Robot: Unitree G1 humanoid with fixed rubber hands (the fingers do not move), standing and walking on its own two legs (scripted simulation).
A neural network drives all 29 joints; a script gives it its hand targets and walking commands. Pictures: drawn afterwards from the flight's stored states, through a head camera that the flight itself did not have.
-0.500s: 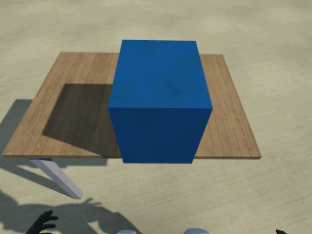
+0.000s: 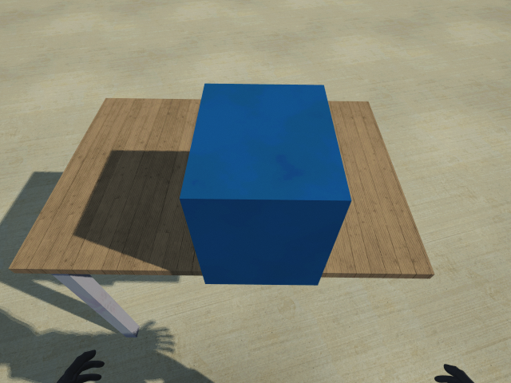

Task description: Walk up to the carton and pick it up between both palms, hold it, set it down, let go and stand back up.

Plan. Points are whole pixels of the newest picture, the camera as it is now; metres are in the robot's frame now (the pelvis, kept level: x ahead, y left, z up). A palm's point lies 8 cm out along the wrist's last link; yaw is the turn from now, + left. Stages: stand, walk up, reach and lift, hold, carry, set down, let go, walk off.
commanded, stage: walk up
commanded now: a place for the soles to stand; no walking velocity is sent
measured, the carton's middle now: (262, 187) +0.45 +0.02 +0.01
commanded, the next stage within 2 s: reach and lift in 1.20 s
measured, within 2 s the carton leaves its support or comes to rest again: neither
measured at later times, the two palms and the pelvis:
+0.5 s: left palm out of the picture +0.08 +0.32 -0.10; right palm out of the picture +0.09 -0.32 -0.10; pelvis +0.00 +0.00 +0.00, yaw +1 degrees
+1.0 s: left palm out of the picture +0.07 +0.34 -0.10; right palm out of the picture +0.09 -0.30 -0.10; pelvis -0.02 +0.01 +0.00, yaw +2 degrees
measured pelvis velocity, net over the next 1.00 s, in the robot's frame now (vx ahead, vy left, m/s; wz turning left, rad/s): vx -0.02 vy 0.01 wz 0.03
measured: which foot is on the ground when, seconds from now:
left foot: down 0.00-1.00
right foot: down 0.00-1.00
